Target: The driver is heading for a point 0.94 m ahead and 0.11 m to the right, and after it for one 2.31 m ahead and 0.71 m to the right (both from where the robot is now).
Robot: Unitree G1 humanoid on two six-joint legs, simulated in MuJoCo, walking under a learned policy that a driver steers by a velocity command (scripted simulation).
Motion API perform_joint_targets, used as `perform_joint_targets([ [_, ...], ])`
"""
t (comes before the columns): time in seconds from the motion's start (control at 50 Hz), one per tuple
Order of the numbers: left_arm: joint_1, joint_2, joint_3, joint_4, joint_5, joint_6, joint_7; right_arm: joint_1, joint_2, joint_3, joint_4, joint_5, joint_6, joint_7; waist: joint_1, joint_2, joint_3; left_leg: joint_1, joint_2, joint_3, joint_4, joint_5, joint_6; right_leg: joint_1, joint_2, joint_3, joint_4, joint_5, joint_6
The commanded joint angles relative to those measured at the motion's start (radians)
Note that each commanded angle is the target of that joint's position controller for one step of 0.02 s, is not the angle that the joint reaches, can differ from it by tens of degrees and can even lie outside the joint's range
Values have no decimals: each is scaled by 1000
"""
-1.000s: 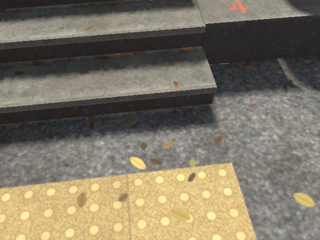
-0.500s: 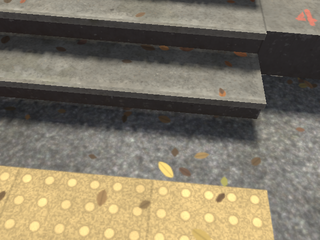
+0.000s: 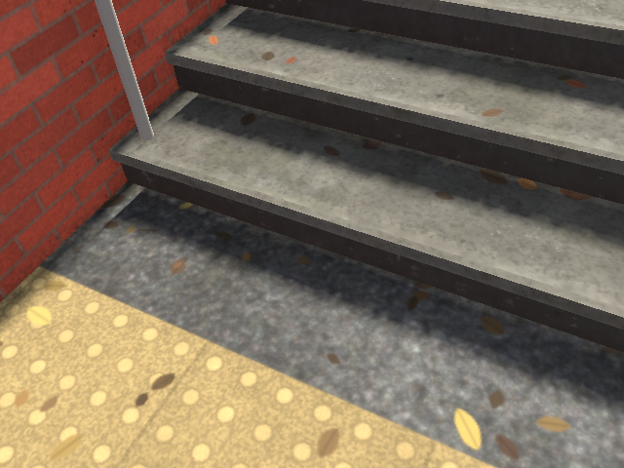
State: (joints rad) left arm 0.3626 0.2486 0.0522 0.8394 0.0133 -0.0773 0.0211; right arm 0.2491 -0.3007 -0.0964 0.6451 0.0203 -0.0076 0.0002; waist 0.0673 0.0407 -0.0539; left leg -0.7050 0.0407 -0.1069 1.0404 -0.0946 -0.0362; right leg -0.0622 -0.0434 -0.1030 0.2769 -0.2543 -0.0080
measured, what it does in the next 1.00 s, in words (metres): walks ahead: left foot, then right foot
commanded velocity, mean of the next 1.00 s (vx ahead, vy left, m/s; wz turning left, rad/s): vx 0.48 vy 0.00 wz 0.08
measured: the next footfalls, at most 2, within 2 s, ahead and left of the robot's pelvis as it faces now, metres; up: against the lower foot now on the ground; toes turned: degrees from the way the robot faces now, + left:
left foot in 0.20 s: +0.21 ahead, +0.18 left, +0.00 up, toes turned +6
right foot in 0.74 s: +0.56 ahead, -0.02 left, +0.00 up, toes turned +2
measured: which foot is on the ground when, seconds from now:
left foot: up 0.00-0.18, down 0.20-0.76, up 0.78-1.00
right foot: down 0.00-0.22, up 0.24-0.72, down 0.74-1.00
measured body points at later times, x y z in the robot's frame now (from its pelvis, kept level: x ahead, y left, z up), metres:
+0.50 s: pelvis +0.22 +0.09 +0.00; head +0.24 +0.10 +0.45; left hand +0.36 +0.37 -0.11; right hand +0.30 -0.17 -0.11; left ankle +0.17 +0.17 -0.75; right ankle +0.36 -0.07 -0.67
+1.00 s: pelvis +0.51 +0.06 +0.00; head +0.54 +0.04 +0.45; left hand +0.54 +0.34 -0.12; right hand +0.69 -0.20 -0.11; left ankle +0.59 +0.25 -0.67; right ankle +0.52 -0.02 -0.75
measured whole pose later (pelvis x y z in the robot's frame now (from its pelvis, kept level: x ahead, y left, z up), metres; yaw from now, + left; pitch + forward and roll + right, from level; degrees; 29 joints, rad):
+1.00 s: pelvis +0.51 +0.06 +0.00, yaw +2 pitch +1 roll +0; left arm 0.34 0.27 0.05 0.83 -0.01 -0.09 -0.03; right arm 0.16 -0.29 -0.05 0.72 -0.01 -0.07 -0.01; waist 0.05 0.04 0.02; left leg -0.64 0.12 -0.06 0.97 -0.18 -0.01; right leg -0.18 0.07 -0.02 0.30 -0.14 -0.08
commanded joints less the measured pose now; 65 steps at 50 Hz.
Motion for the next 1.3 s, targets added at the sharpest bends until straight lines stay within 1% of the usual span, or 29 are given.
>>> perform_joint_targets([
  [0.02,14,186,42,-38,-9,-10,-4,-178,-8,15,-134,1,-32,16,31,-168,146,-124,16,43,-169,28,2,39,-232,156,-152,44,-161],
  [0.14,40,224,53,1,-51,3,-23,-230,-9,29,-164,8,-48,47,18,-178,175,113,4,154,-413,-123,85,19,-270,112,-104,145,-161],
  [0.18,4,241,55,6,-57,11,-23,-87,-54,3,-126,4,-51,44,-93,-171,89,356,-56,197,-529,-88,136,8,-251,65,70,463,-132],
  [0.2,18,208,43,11,-52,9,-22,70,-111,-28,-73,1,-48,34,-164,-127,-26,603,-74,193,-545,-57,165,-59,-193,-3,289,588,-99],
  [0.22,12,138,14,-25,-17,0,-24,259,-194,-51,-43,-10,-39,13,-235,44,-200,943,148,-86,-521,-51,228,-318,-138,-33,659,266,-48],
  [0.24,66,53,-13,-64,-14,-31,-32,253,-272,-48,-47,-13,-44,13,-155,293,-293,1104,353,-584,-692,-220,370,-651,36,75,952,-329,-7],
  [0.26,-1,162,17,-55,-51,-49,-36,235,-181,-26,-47,-17,-58,19,-189,152,-242,1031,351,-584,-747,-240,352,-742,-10,185,1064,-293,-17],
  [0.28,-60,182,24,-80,-65,-53,-39,177,-139,-9,-40,-13,-64,24,-160,131,-121,924,313,-420,-741,-157,313,-783,-54,164,1061,-197,-34],
  [0.3,-84,167,22,-75,-48,-50,-33,108,-106,2,-44,-8,-65,29,-128,57,-60,794,260,-298,-753,-70,287,-740,-94,153,1011,-106,-33],
  [0.34,-62,145,25,-64,-27,-31,-35,22,-62,14,-48,-17,-72,34,-65,64,4,628,185,-162,-819,36,268,-640,-130,159,925,7,-21],
  [0.42,-83,106,19,-71,-19,1,-33,30,-78,8,-4,-19,-99,25,-32,19,53,569,165,-53,-884,227,284,-653,-119,147,819,120,15],
  [0.52,-278,72,0,-131,-20,-14,-51,89,-105,5,48,-15,-89,5,-93,16,119,570,130,39,-915,198,247,-633,-73,113,455,367,14],
  [0.62,-410,89,-3,-193,-29,-24,-76,160,-136,-5,107,2,-78,-3,-127,14,153,718,197,23,-876,160,235,-643,-40,119,286,345,-27],
  [0.68,-378,119,6,-200,-26,-28,-84,149,-154,-12,123,2,-63,-10,-94,36,114,801,214,23,-782,358,206,-561,-3,91,247,224,-67],
  [0.72,-179,177,38,-150,-21,-26,-71,122,-160,-9,124,-6,-48,-14,14,49,-23,781,151,71,-522,679,169,-266,70,24,229,199,-115],
  [0.74,3,234,56,-112,-15,-23,-59,130,-124,10,109,-21,-48,-17,80,4,-169,593,104,99,-251,500,134,58,-44,143,284,258,-170],
  [0.76,102,329,80,-91,-1,-21,-58,278,5,48,93,-16,-67,-3,23,-267,-338,162,-81,100,180,-103,53,463,-312,653,211,16,-348],
  [0.78,116,239,54,-87,-13,-22,-59,228,-47,42,115,-6,-91,3,58,-266,-386,38,-107,-54,296,-471,64,495,-338,877,48,-73,-340],
  [0.8,36,201,40,-96,-19,-20,-55,122,-115,24,82,23,-103,10,49,-207,-210,-55,-43,-40,333,-417,75,370,-310,720,29,-107,-282],
  [0.84,-103,155,25,-117,-13,-17,-53,17,-108,26,60,1,-104,3,-15,-67,-21,0,52,21,209,-255,78,50,-239,495,-20,69,-236],
  [0.86,-127,138,18,-121,-3,-22,-55,29,-102,21,59,-10,-93,-1,-52,-91,2,70,82,16,162,-210,78,-47,-204,444,-50,136,-228],
  [0.92,-133,148,21,-107,-18,-38,-56,71,-58,28,69,-22,-70,-10,-95,-111,18,135,91,34,70,-162,47,-155,-160,361,-117,224,-254],
  [1.0,-78,181,33,-82,-26,-30,-31,-85,-42,34,20,-30,-76,-13,-59,-91,69,71,79,41,-185,34,-3,-148,-128,293,-148,248,-243],
  [1.14,21,211,45,-54,-42,-1,-8,-299,-46,34,-38,-5,-107,14,12,-124,88,175,-3,42,-520,146,-16,-85,-136,336,-46,162,-199],
  [1.22,-22,196,45,-70,-36,9,0,-169,-105,8,-12,-8,-127,13,-81,-148,29,399,-18,59,-621,48,44,-71,-124,396,127,226,-141],
  [1.24,-27,149,28,-80,-26,7,-3,-48,-149,-11,10,-22,-131,3,-138,-124,-67,604,39,23,-620,45,88,-139,-58,356,300,241,-106],
  [1.26,-16,74,3,-112,2,5,-3,114,-219,-27,25,-33,-125,-7,-184,47,-228,883,241,-174,-588,77,142,-316,31,260,613,-35,-62],
  [1.28,105,48,-8,-148,-39,-7,-6,129,-263,-36,43,-47,-111,4,-108,378,-289,1078,405,-602,-707,-108,276,-648,106,205,868,-370,-28],
  [1.3,75,163,17,-113,-58,-1,-3,89,-152,-13,24,-38,-111,9,-130,194,-196,994,370,-563,-733,-265,254,-724,29,267,989,-298,-19],
])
